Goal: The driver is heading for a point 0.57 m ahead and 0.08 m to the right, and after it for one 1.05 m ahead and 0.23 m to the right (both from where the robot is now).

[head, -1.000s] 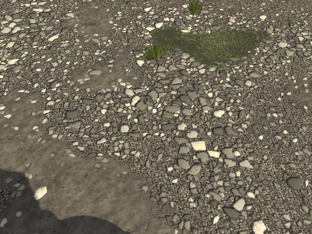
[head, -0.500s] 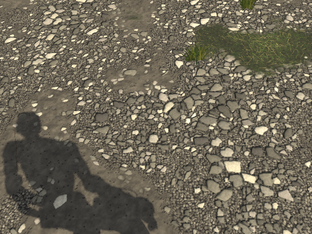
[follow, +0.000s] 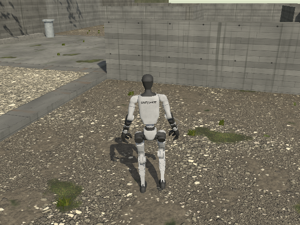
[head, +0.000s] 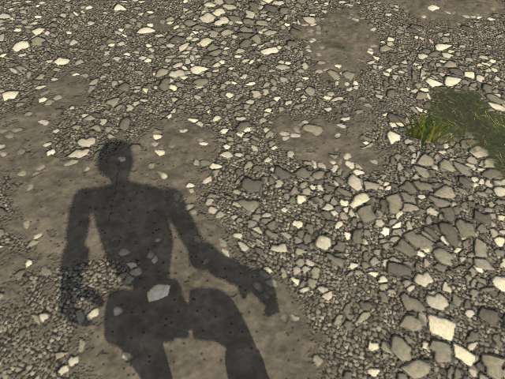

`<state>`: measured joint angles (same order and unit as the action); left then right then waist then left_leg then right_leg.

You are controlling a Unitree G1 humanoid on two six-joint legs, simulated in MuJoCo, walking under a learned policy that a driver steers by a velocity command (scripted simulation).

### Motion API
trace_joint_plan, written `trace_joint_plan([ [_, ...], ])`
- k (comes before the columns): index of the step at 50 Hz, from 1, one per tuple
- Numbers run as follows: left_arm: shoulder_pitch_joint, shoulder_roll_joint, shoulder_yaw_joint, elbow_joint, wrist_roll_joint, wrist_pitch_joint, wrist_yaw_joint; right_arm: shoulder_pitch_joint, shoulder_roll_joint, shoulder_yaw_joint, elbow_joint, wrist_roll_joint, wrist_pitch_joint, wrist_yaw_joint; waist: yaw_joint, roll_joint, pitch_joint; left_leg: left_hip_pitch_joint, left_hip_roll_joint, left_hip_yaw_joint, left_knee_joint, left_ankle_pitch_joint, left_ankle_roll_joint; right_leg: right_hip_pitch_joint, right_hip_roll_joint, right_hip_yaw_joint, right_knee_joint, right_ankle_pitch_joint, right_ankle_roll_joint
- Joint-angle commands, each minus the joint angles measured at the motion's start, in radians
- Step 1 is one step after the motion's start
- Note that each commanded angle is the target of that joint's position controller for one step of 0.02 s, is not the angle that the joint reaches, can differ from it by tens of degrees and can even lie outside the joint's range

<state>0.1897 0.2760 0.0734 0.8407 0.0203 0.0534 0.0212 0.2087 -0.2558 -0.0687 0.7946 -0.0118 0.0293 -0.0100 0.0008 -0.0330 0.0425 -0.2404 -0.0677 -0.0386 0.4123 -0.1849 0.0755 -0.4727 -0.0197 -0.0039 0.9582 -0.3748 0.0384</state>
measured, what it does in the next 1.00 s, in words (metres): walks ahead: right foot, then left foot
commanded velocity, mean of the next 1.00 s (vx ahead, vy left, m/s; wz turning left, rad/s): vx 0.29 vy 0.00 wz -0.01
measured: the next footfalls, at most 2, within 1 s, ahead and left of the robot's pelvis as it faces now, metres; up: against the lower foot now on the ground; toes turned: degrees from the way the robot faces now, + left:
right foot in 0.18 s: +0.03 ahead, -0.12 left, +0.00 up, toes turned +2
left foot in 0.56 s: +0.10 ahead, +0.10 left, +0.00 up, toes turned +4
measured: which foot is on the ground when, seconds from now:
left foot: down 0.00-0.20, up 0.22-0.54, down 0.56-1.00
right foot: up 0.00-0.16, down 0.18-0.56, up 0.58-1.00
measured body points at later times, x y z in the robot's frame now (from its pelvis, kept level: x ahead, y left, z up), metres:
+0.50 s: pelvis +0.03 -0.01 +0.01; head +0.04 -0.01 +0.46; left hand +0.03 +0.26 -0.14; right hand +0.15 -0.27 -0.12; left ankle +0.03 +0.10 -0.72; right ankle -0.01 -0.12 -0.74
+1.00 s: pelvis +0.24 +0.02 -0.02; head +0.28 +0.01 +0.43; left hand +0.44 +0.22 -0.14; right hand +0.16 -0.22 -0.16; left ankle +0.06 +0.10 -0.74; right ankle +0.39 -0.08 -0.72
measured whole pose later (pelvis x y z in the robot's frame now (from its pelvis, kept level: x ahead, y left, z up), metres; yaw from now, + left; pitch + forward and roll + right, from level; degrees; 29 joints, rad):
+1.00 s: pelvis +0.24 +0.02 -0.02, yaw -6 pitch +1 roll +1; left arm 0.04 0.22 0.03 0.84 0.03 -0.02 -0.06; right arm 0.43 -0.20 -0.02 1.02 -0.02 -0.10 -0.02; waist -0.04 -0.02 0.06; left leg 0.19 -0.04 0.17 0.17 -0.39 0.03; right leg -0.59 0.00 -0.11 0.63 -0.08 -0.11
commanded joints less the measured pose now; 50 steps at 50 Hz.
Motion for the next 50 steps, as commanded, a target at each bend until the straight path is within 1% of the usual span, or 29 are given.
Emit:
trace_joint_plan([
  [1, -0.01, 0.05, 0.002, -0.061, -0.004, -0.003, 0.006, 0.041, -0.131, -0.024, -0.037, -0.007, -0.011, -0.005, -0.03, 0.152, -0.089, 0.164, 0.271, -0.24, -0.091, 0.333, 0.171, -0.023, -0.007, 0.012, -0.098, -0.029, -0.006],
  [6, 0.028, 0.046, -0.005, -0.054, -0.019, -0.012, 0.016, -0.001, -0.142, -0.014, -0.022, -0.015, -0.006, -0.001, -0.021, 0.156, -0.081, 0.088, 0.265, -0.265, -0.061, 0.359, 0.152, 0.166, 0.026, -0.008, -0.309, -0.045, -0.041],
  [8, 0.091, 0.023, -0.013, -0.029, -0.017, -0.024, 0.019, -0.039, -0.131, -0.005, -0.015, -0.002, -0.002, -0.005, 0.027, 0.123, -0.079, 0.033, 0.231, -0.251, -0.021, 0.315, 0.099, 0.314, 0.032, -0.022, -0.567, 0.132, -0.059],
  [9, 0.095, 0.041, -0.014, -0.027, -0.003, -0.038, 0.023, -0.029, -0.103, 0.005, -0.014, 0.002, -0.005, -0.006, 0.02, 0.073, -0.083, -0.03, 0.198, -0.242, -0.002, 0.207, 0.043, 0.403, -0.036, 0.063, -0.673, 0.227, -0.071],
  [10, 0.099, 0.101, -0.012, -0.036, 0.019, -0.053, 0.025, 0.012, -0.045, 0.021, -0.017, 0.003, -0.01, -0.005, -0.011, -0.086, -0.116, -0.081, 0.111, -0.158, 0.112, 0.019, -0.004, 0.465, -0.233, 0.271, -0.748, 0.286, -0.106],
  [11, 0.022, 0.138, -0.008, -0.043, 0.007, -0.052, 0.012, 0.011, -0.053, 0.02, -0.005, 0.007, 0.0, -0.007, -0.03, -0.176, -0.061, -0.055, -0.001, -0.049, 0.099, -0.229, -0.019, 0.296, -0.303, 0.335, -0.751, 0.234, -0.2],
  [12, 0.001, 0.101, -0.011, -0.043, 0.009, -0.055, 0.0, -0.003, -0.083, 0.018, 0.01, -0.01, 0.003, -0.002, -0.017, -0.161, -0.035, -0.022, 0.022, -0.035, 0.167, -0.238, -0.017, 0.261, -0.28, 0.333, -0.785, 0.002, -0.22],
  [13, 0.03, 0.106, -0.006, -0.025, 0.006, -0.052, -0.007, -0.034, -0.096, 0.012, 0.01, -0.017, -0.003, 0.007, 0.007, -0.165, 0.009, -0.08, 0.007, -0.003, 0.22, -0.224, -0.012, 0.274, -0.248, 0.337, -0.826, -0.198, -0.215],
  [14, 0.066, 0.119, 0.0, -0.01, 0.009, -0.048, -0.007, -0.061, -0.112, 0.004, 0.007, -0.021, -0.008, 0.015, 0.026, -0.164, 0.054, -0.157, 0.011, 0.011, 0.298, -0.242, -0.019, 0.3, -0.24, 0.351, -0.862, -0.262, -0.218],
  [15, 0.098, 0.122, 0.002, 0.005, 0.004, -0.05, -0.003, -0.07, -0.119, 0.0, 0.005, -0.029, -0.013, 0.023, 0.03, -0.147, 0.072, -0.226, 0.03, 0.01, 0.354, -0.243, -0.028, 0.349, -0.247, 0.36, -0.878, -0.244, -0.229],
  [17, 0.122, 0.114, 0.006, 0.026, -0.004, -0.063, -0.003, -0.054, -0.092, 0.004, 0.025, -0.028, -0.027, 0.034, 0.029, -0.085, 0.061, -0.301, 0.049, 0.021, 0.385, -0.219, -0.048, 0.451, -0.226, 0.322, -0.866, -0.161, -0.237],
  [18, 0.129, 0.109, 0.008, 0.034, -0.006, -0.071, -0.004, -0.066, -0.08, 0.006, 0.026, -0.026, -0.036, 0.037, 0.034, -0.072, 0.052, -0.307, 0.056, 0.033, 0.373, -0.205, -0.056, 0.475, -0.216, 0.3, -0.86, -0.125, -0.237],
  [20, 0.14, 0.105, 0.011, 0.051, -0.005, -0.084, -0.007, -0.099, -0.061, 0.011, 0.022, -0.022, -0.047, 0.041, 0.045, -0.084, 0.037, -0.284, 0.064, 0.057, 0.324, -0.186, -0.065, 0.481, -0.201, 0.263, -0.851, -0.079, -0.241],
  [23, 0.155, 0.111, 0.018, 0.073, -0.001, -0.093, -0.014, -0.13, -0.055, 0.014, 0.013, -0.018, -0.055, 0.043, 0.053, -0.105, 0.033, -0.203, 0.067, 0.083, 0.216, -0.19, -0.057, 0.43, -0.202, 0.236, -0.839, -0.059, -0.253],
  [25, 0.138, 0.122, 0.024, 0.076, -0.004, -0.093, -0.022, -0.1, -0.056, 0.014, 0.023, -0.013, -0.06, 0.04, 0.031, -0.1, 0.035, -0.075, 0.057, 0.107, 0.118, -0.153, -0.037, 0.338, -0.199, 0.213, -0.819, -0.047, -0.25],
  [27, 0.101, 0.121, 0.027, 0.074, -0.013, -0.09, -0.026, 0.024, -0.057, 0.01, 0.072, -0.017, -0.069, 0.029, -0.037, -0.051, 0.026, 0.174, 0.03, 0.133, -0.008, -0.047, -0.018, 0.169, -0.162, 0.163, -0.724, -0.062, -0.221],
  [28, 0.085, 0.09, 0.017, 0.066, -0.007, -0.094, -0.027, 0.133, -0.088, 0.0, 0.111, -0.018, -0.078, 0.019, -0.081, 0.002, -0.007, 0.339, 0.058, 0.077, -0.034, -0.097, -0.006, 0.052, -0.124, 0.124, -0.62, -0.085, -0.195],
  [29, 0.031, 0.007, -0.008, 0.025, -0.007, -0.1, -0.033, 0.257, -0.178, -0.02, 0.133, -0.031, -0.089, 0.006, -0.143, 0.202, -0.044, 0.462, 0.279, -0.233, -0.186, -0.37, 0.04, -0.109, -0.02, 0.007, -0.334, -0.115, -0.143],
  [30, -0.016, 0.011, -0.01, -0.017, -0.003, -0.104, -0.033, 0.335, -0.277, -0.045, 0.154, -0.018, -0.089, 0.009, -0.162, 0.325, -0.011, 0.432, 0.461, -0.588, -0.336, -0.607, 0.142, -0.275, 0.075, -0.049, -0.103, -0.201, -0.136],
  [31, -0.009, 0.083, 0.009, -0.006, 0.011, -0.101, -0.034, 0.252, -0.217, -0.03, 0.143, -0.02, -0.086, 0.009, -0.097, 0.172, 0.068, 0.335, 0.457, -0.551, -0.319, -0.61, 0.166, -0.293, 0.001, 0.04, 0.033, -0.134, -0.153],
  [32, 0.025, 0.075, 0.009, 0.017, 0.005, -0.105, -0.048, 0.159, -0.157, -0.013, 0.113, -0.014, -0.091, 0.013, -0.044, 0.127, 0.085, 0.275, 0.396, -0.462, -0.313, -0.531, 0.142, -0.27, -0.029, 0.057, 0.058, -0.036, -0.154],
  [33, 0.054, 0.066, 0.007, 0.034, 0.001, -0.109, -0.057, 0.112, -0.126, -0.004, 0.099, -0.012, -0.098, 0.015, -0.014, 0.121, 0.073, 0.253, 0.347, -0.368, -0.326, -0.413, 0.116, -0.237, -0.051, 0.049, 0.051, 0.033, -0.141],
  [35, 0.06, 0.052, 0.004, 0.055, 0.012, -0.101, -0.067, 0.11, -0.097, 0.007, 0.105, -0.012, -0.116, 0.007, -0.005, 0.116, 0.049, 0.255, 0.292, -0.206, -0.335, -0.153, 0.087, -0.208, -0.06, 0.032, 0.059, 0.127, -0.111],
  [38, 0.0, 0.028, -0.002, 0.039, 0.007, -0.089, -0.072, 0.192, -0.087, 0.012, 0.147, -0.01, -0.131, 0.004, -0.016, 0.104, 0.051, 0.274, 0.278, -0.066, -0.315, 0.123, 0.077, -0.26, -0.041, 0.045, 0.074, 0.203, -0.088],
  [42, -0.123, 0.009, -0.014, -0.013, 0.01, -0.084, -0.075, 0.21, -0.066, 0.024, 0.164, -0.011, -0.136, 0.002, -0.025, 0.104, 0.084, 0.241, 0.262, 0.062, -0.315, 0.299, 0.069, -0.273, -0.022, 0.008, -0.065, 0.306, -0.07],
  [44, -0.187, -0.008, -0.027, -0.041, 0.011, -0.085, -0.082, 0.213, -0.066, 0.027, 0.171, -0.01, -0.139, -0.002, -0.035, 0.109, 0.096, 0.221, 0.256, 0.116, -0.318, 0.361, 0.062, -0.215, -0.02, -0.048, -0.182, 0.356, -0.077],
  [46, -0.241, -0.014, -0.036, -0.07, 0.012, -0.085, -0.086, 0.241, -0.077, 0.027, 0.189, -0.008, -0.14, -0.009, -0.045, 0.104, 0.107, 0.252, 0.276, 0.145, -0.308, 0.447, 0.057, -0.171, -0.013, -0.094, -0.279, 0.36, -0.103],
  [48, -0.228, -0.003, -0.034, -0.078, 0.011, -0.087, -0.084, 0.243, -0.096, 0.025, 0.199, -0.008, -0.138, -0.015, -0.026, 0.11, 0.084, 0.317, 0.29, 0.181, -0.229, 0.691, 0.043, -0.105, 0.023, -0.132, -0.342, 0.322, -0.145],
  [50, -0.122, 0.026, -0.022, -0.054, 0.014, -0.087, -0.074, 0.227, -0.127, 0.017, 0.199, -0.012, -0.129, -0.025, 0.026, 0.141, 0.002, 0.379, 0.302, 0.214, -0.035, 1.017, 0.031, 0.012, 0.085, -0.168, -0.345, 0.231, -0.193],
])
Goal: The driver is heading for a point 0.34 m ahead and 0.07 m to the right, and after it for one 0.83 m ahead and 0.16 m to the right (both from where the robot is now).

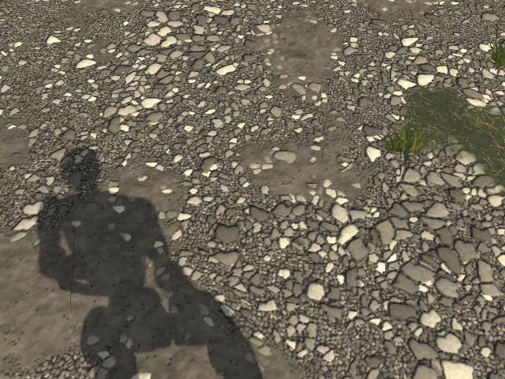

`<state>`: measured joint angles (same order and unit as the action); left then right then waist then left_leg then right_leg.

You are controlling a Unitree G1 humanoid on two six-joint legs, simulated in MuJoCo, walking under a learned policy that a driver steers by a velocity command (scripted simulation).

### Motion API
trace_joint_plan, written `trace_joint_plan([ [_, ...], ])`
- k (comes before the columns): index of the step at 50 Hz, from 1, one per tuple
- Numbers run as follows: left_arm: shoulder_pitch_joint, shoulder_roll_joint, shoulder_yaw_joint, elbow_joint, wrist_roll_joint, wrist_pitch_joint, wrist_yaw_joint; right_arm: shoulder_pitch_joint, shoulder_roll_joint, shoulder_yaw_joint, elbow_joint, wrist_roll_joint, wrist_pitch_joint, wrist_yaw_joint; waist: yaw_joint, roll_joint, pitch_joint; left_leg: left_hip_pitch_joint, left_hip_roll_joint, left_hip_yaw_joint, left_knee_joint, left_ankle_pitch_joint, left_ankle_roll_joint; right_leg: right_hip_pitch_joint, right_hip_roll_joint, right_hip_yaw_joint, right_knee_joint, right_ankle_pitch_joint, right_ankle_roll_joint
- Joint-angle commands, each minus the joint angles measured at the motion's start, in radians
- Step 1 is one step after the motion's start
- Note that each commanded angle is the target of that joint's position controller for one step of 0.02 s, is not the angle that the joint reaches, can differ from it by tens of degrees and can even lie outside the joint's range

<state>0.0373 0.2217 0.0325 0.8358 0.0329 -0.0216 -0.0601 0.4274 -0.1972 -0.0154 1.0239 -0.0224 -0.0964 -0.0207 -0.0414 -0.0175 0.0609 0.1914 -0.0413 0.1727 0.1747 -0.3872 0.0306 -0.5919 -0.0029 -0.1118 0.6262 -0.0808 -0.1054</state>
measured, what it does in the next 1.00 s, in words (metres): walks ahead, turning right: right foot, then left foot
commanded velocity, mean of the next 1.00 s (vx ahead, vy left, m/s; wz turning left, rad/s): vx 0.19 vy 0.00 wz -0.35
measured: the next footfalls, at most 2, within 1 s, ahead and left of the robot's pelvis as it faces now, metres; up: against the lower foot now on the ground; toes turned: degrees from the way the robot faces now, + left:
right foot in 0.06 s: +0.20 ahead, -0.07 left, +0.00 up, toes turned -6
left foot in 0.58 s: +0.45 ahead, +0.03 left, +0.00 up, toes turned -22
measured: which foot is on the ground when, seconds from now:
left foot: down 0.00-0.06, up 0.08-0.56, down 0.58-1.00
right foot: up 0.00-0.04, down 0.06-0.58, up 0.60-0.92, down 0.94-1.00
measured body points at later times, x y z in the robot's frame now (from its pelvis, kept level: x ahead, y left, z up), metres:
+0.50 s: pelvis +0.25 -0.02 +0.01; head +0.29 -0.04 +0.46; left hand +0.33 +0.26 -0.11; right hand +0.36 -0.30 -0.10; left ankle +0.41 +0.07 -0.69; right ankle +0.16 -0.06 -0.72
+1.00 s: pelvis +0.32 -0.02 +0.01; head +0.32 -0.03 +0.46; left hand +0.48 +0.19 -0.12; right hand +0.30 -0.28 -0.12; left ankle +0.41 +0.05 -0.72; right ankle +0.26 -0.12 -0.73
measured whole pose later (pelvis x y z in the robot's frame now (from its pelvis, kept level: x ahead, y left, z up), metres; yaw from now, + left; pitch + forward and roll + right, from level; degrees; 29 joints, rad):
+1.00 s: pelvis +0.32 -0.02 +0.01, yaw -21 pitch -1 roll +0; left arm 0.23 0.23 0.00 0.94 0.02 0.03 0.02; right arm 0.23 -0.24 0.00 0.87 -0.01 0.02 -0.01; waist -0.02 0.01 0.03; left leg -0.28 -0.03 0.01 0.42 -0.13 0.03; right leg -0.16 0.04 0.06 0.45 -0.27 -0.02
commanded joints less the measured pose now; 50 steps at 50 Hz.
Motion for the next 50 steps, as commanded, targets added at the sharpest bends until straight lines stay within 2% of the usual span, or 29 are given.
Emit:
trace_joint_plan([
  [1, 0.141, 0.104, 0.031, -0.018, 0.002, -0.015, 0.011, -0.002, -0.201, -0.042, -0.036, -0.007, 0.008, -0.016, 0.113, 0.135, -0.083, -0.057, 0.282, 0.012, 0.368, 1.275, 0.075, 0.241, 0.099, -0.06, -0.027, -0.106, -0.075],
  [2, 0.285, 0.134, 0.049, 0.027, 0.009, -0.021, 0.017, -0.012, -0.21, -0.045, -0.045, -0.004, 0.015, -0.014, 0.174, 0.118, -0.162, -0.142, 0.27, 0.024, 0.585, 1.162, 0.064, 0.436, 0.114, -0.033, -0.095, -0.093, -0.107],
  [3, 0.415, 0.212, 0.078, 0.051, 0.02, -0.021, 0.033, -0.013, -0.193, -0.04, -0.074, -0.001, 0.014, -0.007, 0.223, 0.028, -0.25, -0.351, 0.231, 0.034, 0.893, 0.816, 0.046, 0.663, -0.047, 0.189, -0.136, -0.228, -0.165],
  [4, 0.362, 0.299, 0.102, 0.023, 0.005, -0.007, 0.039, 0.027, -0.092, -0.027, -0.132, 0.018, 0.004, 0.016, 0.129, -0.241, -0.35, -0.78, -0.015, -0.036, 1.298, -0.1, -0.014, 0.939, -0.335, 0.798, -0.261, -0.244, -0.336],
  [5, 0.35, 0.288, 0.103, 0.025, -0.024, 0.003, 0.039, -0.083, -0.18, -0.042, -0.162, 0.008, -0.01, 0.022, 0.162, -0.071, -0.333, -0.908, 0.014, -0.225, 1.356, -0.054, 0.004, 0.915, -0.326, 0.847, -0.347, -0.241, -0.344],
  [7, 0.25, 0.184, 0.078, 0.027, -0.025, -0.003, 0.051, -0.146, -0.164, -0.036, -0.186, 0.013, -0.03, 0.024, 0.088, 0.061, -0.096, -0.888, 0.119, -0.227, 1.179, 0.086, 0.009, 0.623, -0.272, 0.6, -0.392, -0.069, -0.263],
  [9, 0.197, 0.146, 0.063, 0.022, -0.027, -0.02, 0.06, -0.137, -0.145, -0.033, -0.189, -0.017, 0.005, 0.02, 0.023, 0.074, -0.039, -0.761, 0.147, -0.228, 1.07, 0.078, -0.023, 0.441, -0.182, 0.455, -0.401, 0.185, -0.216],
  [11, 0.215, 0.161, 0.061, 0.025, -0.033, -0.04, 0.057, -0.113, -0.126, -0.031, -0.196, -0.025, 0.041, 0.02, -0.001, 0.055, -0.049, -0.712, 0.141, -0.208, 0.997, 0.054, -0.057, 0.388, -0.152, 0.368, -0.371, 0.5, -0.211],
  [14, 0.251, 0.197, 0.068, 0.023, -0.03, -0.039, 0.055, -0.17, -0.119, -0.03, -0.231, -0.021, 0.063, 0.018, 0.006, 0.013, -0.064, -0.726, 0.119, -0.171, 0.869, 0.138, -0.088, 0.372, -0.096, 0.3, -0.328, 0.688, -0.167],
  [18, 0.313, 0.196, 0.069, 0.016, -0.035, -0.01, 0.065, -0.299, -0.133, -0.025, -0.289, -0.01, 0.073, 0.017, 0.064, -0.045, -0.095, -0.764, 0.09, -0.166, 0.724, 0.262, -0.091, 0.448, -0.061, 0.315, -0.271, 0.703, -0.08],
  [22, 0.365, 0.205, 0.073, 0.007, -0.025, 0.015, 0.081, -0.394, -0.153, -0.019, -0.331, 0.001, 0.073, 0.012, 0.111, -0.055, -0.093, -0.813, 0.06, -0.191, 0.612, 0.262, -0.079, 0.571, -0.084, 0.398, -0.208, 0.685, -0.065],
  [25, 0.346, 0.198, 0.072, -0.008, -0.011, 0.023, 0.089, -0.361, -0.171, -0.017, -0.322, 0.004, 0.06, 0.006, 0.101, -0.068, -0.09, -0.736, 0.037, -0.202, 0.491, 0.215, -0.045, 0.606, -0.095, 0.426, -0.135, 0.711, -0.055],
  [27, 0.292, 0.203, 0.07, -0.025, -0.016, 0.017, 0.089, -0.253, -0.191, -0.023, -0.291, 0.001, 0.048, -0.002, 0.045, -0.076, -0.103, -0.546, 0.012, -0.193, 0.334, 0.244, -0.004, 0.554, -0.068, 0.434, -0.048, 0.716, -0.018],
  [28, 0.261, 0.201, 0.066, -0.034, -0.032, 0.007, 0.085, -0.174, -0.199, -0.027, -0.273, -0.007, 0.033, -0.009, -0.009, -0.043, -0.127, -0.39, 0.047, -0.216, 0.212, 0.434, 0.024, 0.496, -0.031, 0.421, 0.054, 0.65, 0.012],
  [29, 0.28, 0.151, 0.048, -0.074, -0.045, -0.005, 0.082, -0.096, -0.264, -0.036, -0.279, -0.013, 0.024, -0.02, -0.019, 0.108, -0.248, -0.167, 0.294, -0.433, 0.243, 0.864, 0.095, 0.376, 0.035, 0.352, 0.283, 0.236, 0.05],
  [30, 0.436, 0.125, 0.053, -0.055, -0.048, 0.005, 0.089, -0.129, -0.299, -0.043, -0.292, 0.008, 0.045, -0.015, 0.06, 0.271, -0.326, -0.068, 0.51, -0.686, 0.273, 1.319, 0.273, 0.217, 0.223, 0.239, 0.502, -0.603, 0.07],
  [31, 0.46, 0.174, 0.06, -0.008, 0.006, 0.022, 0.095, -0.1, -0.221, -0.024, -0.285, 0.031, 0.059, -0.001, 0.067, 0.079, -0.288, -0.143, 0.463, -0.647, 0.304, 1.308, 0.27, 0.21, 0.168, 0.289, 0.577, -0.612, 0.069],
  [32, 0.441, 0.159, 0.055, -0.002, -0.007, 0.038, 0.092, -0.185, -0.215, -0.03, -0.298, 0.027, 0.066, -0.008, 0.082, 0.156, -0.262, -0.215, 0.462, -0.652, 0.242, 0.944, 0.306, 0.167, 0.144, 0.264, 0.628, -0.546, 0.081],
  [33, 0.351, 0.183, 0.055, -0.006, -0.002, 0.054, 0.089, -0.257, -0.147, -0.01, -0.318, 0.019, 0.076, -0.007, 0.073, 0.073, -0.165, -0.333, 0.364, -0.56, 0.165, 0.67, 0.245, 0.172, 0.107, 0.264, 0.58, -0.475, 0.094],
  [34, 0.296, 0.172, 0.054, -0.021, -0.01, 0.067, 0.079, -0.292, -0.131, 0.001, -0.317, 0.007, 0.078, -0.007, 0.076, 0.122, -0.11, -0.407, 0.294, -0.471, 0.123, 0.551, 0.195, 0.196, 0.095, 0.261, 0.505, -0.43, 0.108],
  [35, 0.311, 0.156, 0.048, -0.012, -0.014, 0.076, 0.071, -0.293, -0.141, 0.001, -0.306, -0.004, 0.08, -0.006, 0.083, 0.15, -0.096, -0.446, 0.245, -0.404, 0.108, 0.536, 0.172, 0.241, 0.101, 0.232, 0.47, -0.4, 0.124],
  [37, 0.317, 0.128, 0.034, 0.001, -0.02, 0.083, 0.065, -0.273, -0.155, -0.002, -0.279, -0.004, 0.075, -0.006, 0.086, 0.157, -0.107, -0.457, 0.207, -0.34, 0.105, 0.509, 0.15, 0.302, 0.099, 0.2, 0.334, -0.382, 0.134],
  [43, 0.246, 0.116, 0.011, 0.029, -0.022, 0.088, 0.078, -0.228, -0.198, -0.017, -0.235, -0.001, 0.092, 0.005, 0.048, 0.187, -0.105, -0.443, 0.222, -0.398, 0.081, 0.18, 0.154, 0.394, 0.06, 0.133, -0.008, -0.321, 0.107],
  [45, 0.27, 0.104, 0.003, 0.056, -0.019, 0.074, 0.079, -0.234, -0.195, -0.017, -0.228, 0.006, 0.105, 0.004, 0.072, 0.157, -0.084, -0.511, 0.207, -0.395, 0.092, 0.084, 0.114, 0.493, 0.056, 0.12, -0.196, -0.191, 0.078],
  [46, 0.252, 0.118, 0.001, 0.055, -0.012, 0.062, 0.082, -0.21, -0.187, -0.016, -0.218, 0.006, 0.106, 0.003, 0.067, 0.12, -0.065, -0.557, 0.2, -0.397, 0.091, 0.043, 0.071, 0.53, 0.023, 0.177, -0.27, -0.143, 0.06],
  [47, 0.242, 0.153, 0.001, 0.047, 0.004, 0.048, 0.088, -0.201, -0.165, -0.012, -0.223, 0.01, 0.104, 0.007, 0.054, 0.044, -0.066, -0.587, 0.172, -0.369, 0.143, 0.035, 0.028, 0.545, -0.088, 0.312, -0.326, -0.172, 0.033],
  [48, 0.181, 0.183, 0.003, 0.049, -0.009, 0.04, 0.088, -0.19, -0.133, -0.007, -0.222, 0.024, 0.103, 0.011, 0.004, -0.074, -0.024, -0.511, 0.071, -0.261, 0.165, 0.084, -0.001, 0.371, -0.156, 0.395, -0.362, -0.239, -0.006],
  [49, 0.151, 0.131, -0.013, 0.057, -0.015, 0.029, 0.082, -0.201, -0.13, -0.005, -0.198, 0.017, 0.105, 0.012, 0.004, -0.075, -0.015, -0.354, 0.071, -0.251, 0.185, 0.171, -0.008, 0.246, -0.162, 0.397, -0.395, -0.307, -0.001],
  [50, 0.14, 0.112, -0.021, 0.066, -0.015, 0.019, 0.081, -0.192, -0.13, -0.006, -0.181, 0.014, 0.102, 0.013, -0.004, -0.073, -0.013, -0.3, 0.084, -0.262, 0.179, 0.221, -0.005, 0.228, -0.126, 0.362, -0.4, -0.322, 0.027],
])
